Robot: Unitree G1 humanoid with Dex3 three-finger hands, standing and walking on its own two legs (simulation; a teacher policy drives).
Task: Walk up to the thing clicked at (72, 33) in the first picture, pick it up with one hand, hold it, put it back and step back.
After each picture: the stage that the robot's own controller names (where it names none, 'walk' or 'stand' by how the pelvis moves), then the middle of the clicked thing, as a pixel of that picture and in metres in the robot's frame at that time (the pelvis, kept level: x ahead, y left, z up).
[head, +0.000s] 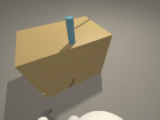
stand; (70, 31) +0.73 +0.23 +0.12
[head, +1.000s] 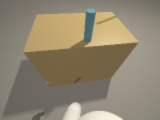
walk; (88, 27) +0.67 +0.12 +0.14
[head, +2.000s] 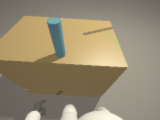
stand; (58, 40) +0.46 +0.24 +0.17
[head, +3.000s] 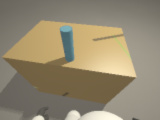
walk; (68, 46) +0.46 +0.20 +0.15
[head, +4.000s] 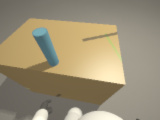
stand; (48, 50) +0.40 +0.29 +0.15
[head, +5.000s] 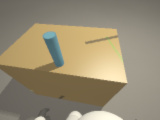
stand; (55, 51) +0.42 +0.27 +0.14
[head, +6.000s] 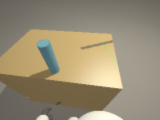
stand; (50, 59) +0.37 +0.29 +0.12
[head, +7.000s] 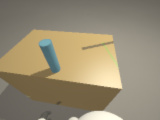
stand; (51, 58) +0.39 +0.29 +0.12
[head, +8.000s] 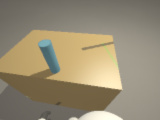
stand; (51, 58) +0.38 +0.29 +0.12
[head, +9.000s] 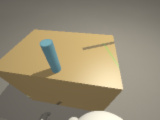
stand; (52, 58) +0.38 +0.29 +0.12
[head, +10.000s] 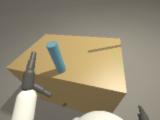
rise first; (57, 59) +0.39 +0.29 +0.13
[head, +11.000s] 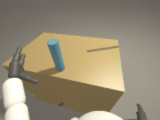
go down; (57, 57) +0.41 +0.28 +0.13
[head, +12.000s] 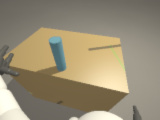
go down; (59, 56) +0.40 +0.26 +0.13
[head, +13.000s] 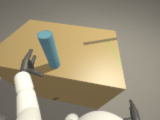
close in; (51, 52) +0.39 +0.27 +0.15
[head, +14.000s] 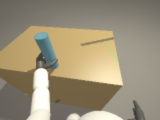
close; (48, 53) +0.40 +0.29 +0.15
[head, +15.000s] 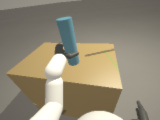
lift; (69, 44) +0.34 +0.14 +0.32
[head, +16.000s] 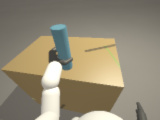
lift; (63, 50) +0.34 +0.18 +0.26
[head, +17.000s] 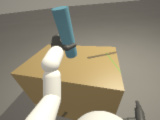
hold; (66, 36) +0.33 +0.15 +0.38
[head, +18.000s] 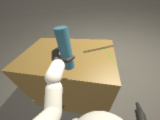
hold; (65, 50) +0.36 +0.18 +0.25
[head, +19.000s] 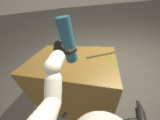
crouch; (68, 41) +0.34 +0.15 +0.34
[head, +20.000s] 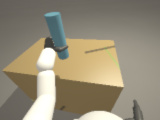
crouch; (59, 39) +0.38 +0.21 +0.31
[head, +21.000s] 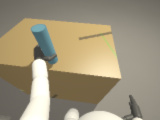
lower; (47, 47) +0.43 +0.27 +0.17
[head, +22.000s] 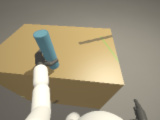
lower; (48, 52) +0.39 +0.27 +0.17
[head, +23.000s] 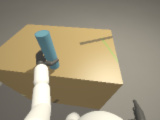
lower; (49, 52) +0.40 +0.27 +0.16
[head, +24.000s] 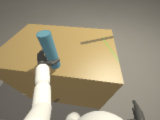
lower; (50, 52) +0.40 +0.27 +0.16
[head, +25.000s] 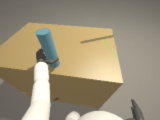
rest; (50, 50) +0.41 +0.27 +0.16
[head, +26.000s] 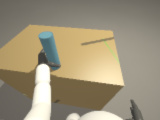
withdraw; (51, 53) +0.40 +0.27 +0.16
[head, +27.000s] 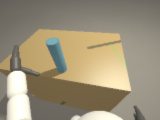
sink last; (58, 57) +0.38 +0.25 +0.14
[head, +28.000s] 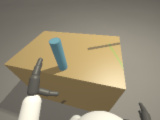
stand; (59, 56) +0.41 +0.27 +0.13
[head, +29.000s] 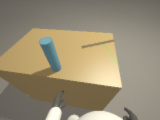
stand; (52, 56) +0.39 +0.28 +0.13
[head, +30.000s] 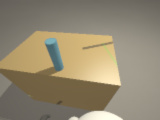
stand; (55, 56) +0.41 +0.28 +0.12
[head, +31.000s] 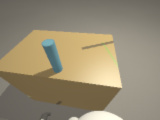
stand; (54, 58) +0.39 +0.27 +0.12
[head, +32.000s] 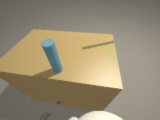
stand; (53, 58) +0.38 +0.27 +0.12
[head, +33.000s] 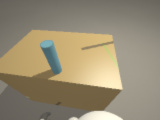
stand; (53, 59) +0.37 +0.28 +0.12
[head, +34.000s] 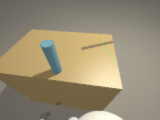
stand; (53, 59) +0.37 +0.27 +0.12
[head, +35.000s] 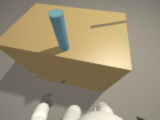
walk; (61, 34) +0.49 +0.23 +0.15
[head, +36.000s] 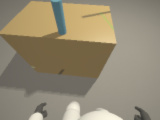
walk; (59, 18) +0.68 +0.31 +0.15
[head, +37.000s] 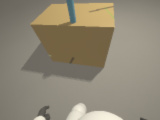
stand; (71, 10) +0.99 +0.30 +0.15
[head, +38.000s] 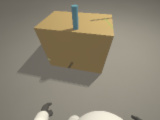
stand; (75, 18) +1.00 +0.25 +0.13
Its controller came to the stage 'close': yes
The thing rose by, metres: 0.24
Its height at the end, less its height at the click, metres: +0.00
